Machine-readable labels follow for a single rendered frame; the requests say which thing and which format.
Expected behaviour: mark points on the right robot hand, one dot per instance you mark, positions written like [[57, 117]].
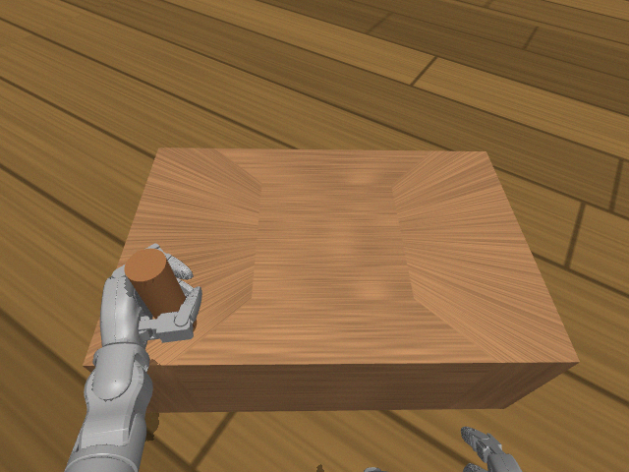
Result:
[[489, 450]]

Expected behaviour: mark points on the can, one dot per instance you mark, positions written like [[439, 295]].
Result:
[[153, 278]]

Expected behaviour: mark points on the left robot arm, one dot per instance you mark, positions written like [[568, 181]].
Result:
[[117, 393]]

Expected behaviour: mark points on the left robot hand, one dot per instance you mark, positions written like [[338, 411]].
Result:
[[124, 317]]

